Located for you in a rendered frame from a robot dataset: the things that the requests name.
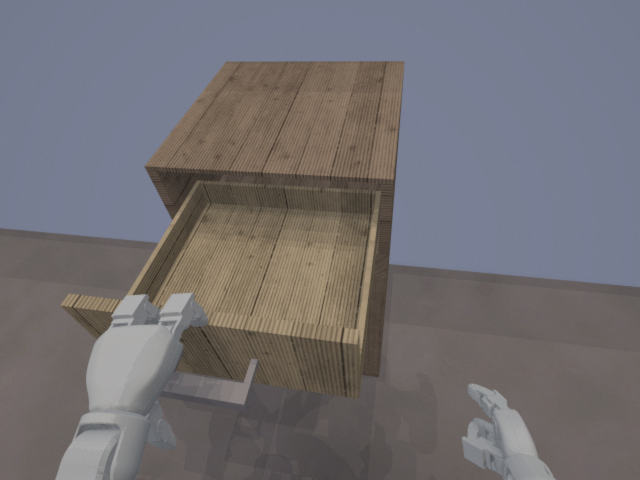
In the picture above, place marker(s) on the robot left forearm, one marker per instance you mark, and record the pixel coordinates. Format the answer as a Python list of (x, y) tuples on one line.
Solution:
[(108, 445)]

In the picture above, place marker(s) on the drawer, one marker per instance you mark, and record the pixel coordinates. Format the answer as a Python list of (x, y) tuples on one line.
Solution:
[(283, 273)]

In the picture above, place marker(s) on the cabinet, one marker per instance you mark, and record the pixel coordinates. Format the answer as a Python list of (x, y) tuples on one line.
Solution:
[(327, 124)]

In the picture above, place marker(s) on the left robot hand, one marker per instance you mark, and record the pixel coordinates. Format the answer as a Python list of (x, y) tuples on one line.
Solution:
[(131, 363)]

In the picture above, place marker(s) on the right robot hand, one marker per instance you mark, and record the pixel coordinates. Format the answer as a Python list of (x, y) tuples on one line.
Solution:
[(488, 445)]

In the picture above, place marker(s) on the robot right forearm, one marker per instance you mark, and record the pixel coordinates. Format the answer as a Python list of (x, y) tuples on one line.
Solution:
[(525, 467)]

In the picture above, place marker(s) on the handle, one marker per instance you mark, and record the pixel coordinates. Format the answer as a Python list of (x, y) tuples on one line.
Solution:
[(210, 391)]

